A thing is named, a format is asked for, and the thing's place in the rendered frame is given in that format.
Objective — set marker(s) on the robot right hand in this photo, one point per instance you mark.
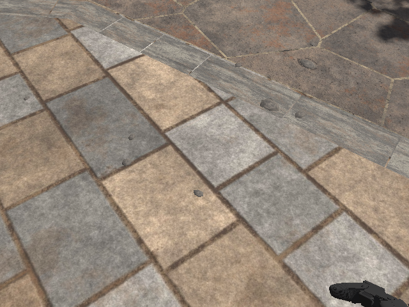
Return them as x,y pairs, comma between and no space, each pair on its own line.
366,293

